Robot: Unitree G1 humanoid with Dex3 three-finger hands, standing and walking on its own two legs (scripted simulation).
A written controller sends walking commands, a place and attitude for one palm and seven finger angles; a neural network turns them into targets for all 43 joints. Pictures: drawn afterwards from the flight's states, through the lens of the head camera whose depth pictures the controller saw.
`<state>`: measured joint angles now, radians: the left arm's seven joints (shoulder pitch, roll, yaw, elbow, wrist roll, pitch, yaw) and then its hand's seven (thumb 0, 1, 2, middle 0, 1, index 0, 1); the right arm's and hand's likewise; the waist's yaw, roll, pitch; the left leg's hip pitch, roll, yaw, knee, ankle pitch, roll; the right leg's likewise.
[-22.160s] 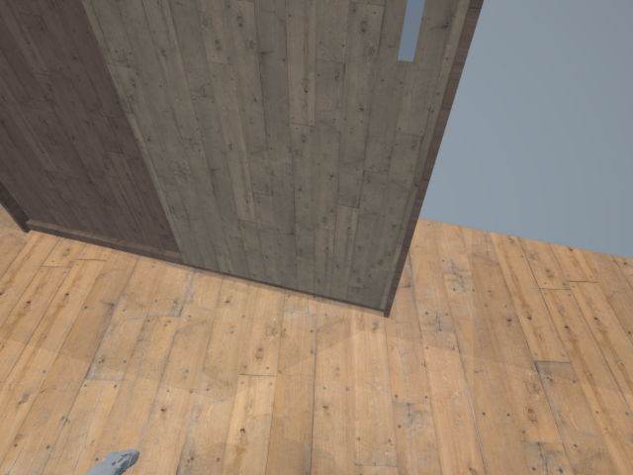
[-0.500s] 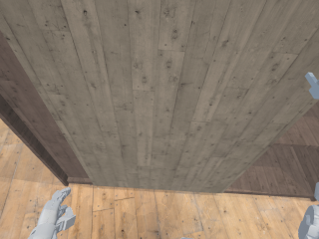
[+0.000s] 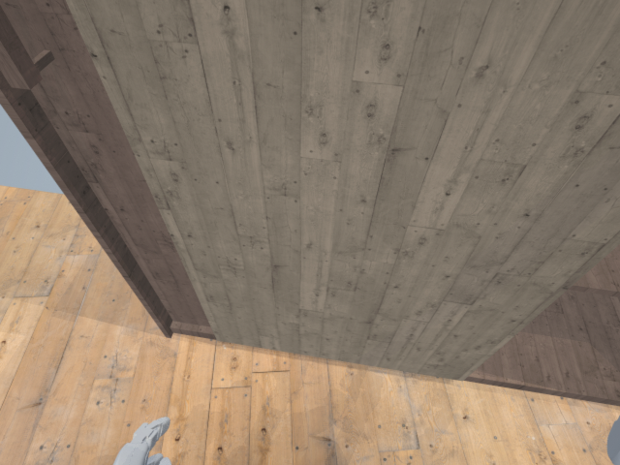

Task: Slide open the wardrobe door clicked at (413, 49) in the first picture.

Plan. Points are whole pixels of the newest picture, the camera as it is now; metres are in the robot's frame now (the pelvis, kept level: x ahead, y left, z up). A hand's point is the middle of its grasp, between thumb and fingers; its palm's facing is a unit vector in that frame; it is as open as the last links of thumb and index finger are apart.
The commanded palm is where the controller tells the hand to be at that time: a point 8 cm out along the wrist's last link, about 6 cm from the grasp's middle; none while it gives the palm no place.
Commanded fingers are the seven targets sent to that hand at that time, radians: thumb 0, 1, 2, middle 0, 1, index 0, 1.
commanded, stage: stop walking and hold the door there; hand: right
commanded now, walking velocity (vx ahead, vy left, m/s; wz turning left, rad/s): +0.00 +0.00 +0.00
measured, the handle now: out of the picture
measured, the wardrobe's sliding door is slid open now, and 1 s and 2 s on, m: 0.60 0.59 0.59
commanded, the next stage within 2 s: none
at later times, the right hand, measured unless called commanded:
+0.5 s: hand out of the picture +0.41 -0.34 +0.24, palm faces +0.60 +0.78 -0.18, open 6.5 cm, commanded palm +0.36 -0.37 +0.22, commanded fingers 0.00 -0.90 -0.90 0.45 1.40 0.45 1.40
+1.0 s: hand out of the picture +0.41 -0.34 +0.24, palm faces +0.42 +0.89 -0.18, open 6.3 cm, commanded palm +0.36 -0.38 +0.22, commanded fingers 0.00 -0.90 -0.90 0.45 1.40 0.45 1.40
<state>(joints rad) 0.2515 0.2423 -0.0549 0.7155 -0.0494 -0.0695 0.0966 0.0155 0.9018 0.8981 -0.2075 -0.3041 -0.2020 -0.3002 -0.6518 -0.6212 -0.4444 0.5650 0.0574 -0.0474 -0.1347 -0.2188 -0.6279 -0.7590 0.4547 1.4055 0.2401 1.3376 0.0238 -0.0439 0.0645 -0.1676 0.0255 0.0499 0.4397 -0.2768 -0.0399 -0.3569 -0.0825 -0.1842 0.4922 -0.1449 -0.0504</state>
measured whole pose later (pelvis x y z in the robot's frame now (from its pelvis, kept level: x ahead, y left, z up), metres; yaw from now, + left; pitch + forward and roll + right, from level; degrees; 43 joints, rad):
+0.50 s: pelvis +0.01 +0.01 +0.00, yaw +0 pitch +0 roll +2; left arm 0.26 0.33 0.00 0.70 -0.06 -0.02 0.11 0.01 0.91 0.90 -0.20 -0.30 -0.20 -0.30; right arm -0.65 -0.64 -0.45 0.71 0.04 -0.12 -0.11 -0.23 -0.61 -0.76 0.45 1.41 0.27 1.35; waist 0.03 -0.06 0.01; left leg -0.17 0.02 0.05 0.49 -0.32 -0.03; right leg -0.37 -0.09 -0.16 0.56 -0.20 -0.03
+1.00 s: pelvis -0.04 -0.09 -0.01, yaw +0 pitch +2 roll -1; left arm 0.14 0.23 -0.05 0.64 -0.03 -0.08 0.05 0.01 0.90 0.90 -0.21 -0.30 -0.20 -0.30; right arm -0.80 -0.49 -0.28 0.49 0.07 -0.06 -0.12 -0.22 -0.69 -0.76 0.46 1.41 0.21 1.37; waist -0.02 -0.03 0.11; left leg -0.20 0.08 0.20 0.59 -0.42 0.03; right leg -0.44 0.08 -0.19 0.54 -0.18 -0.08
